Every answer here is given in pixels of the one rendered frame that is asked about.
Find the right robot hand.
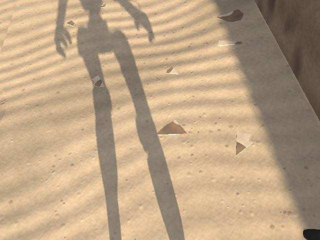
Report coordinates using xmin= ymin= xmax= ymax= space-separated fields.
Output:
xmin=303 ymin=229 xmax=320 ymax=240

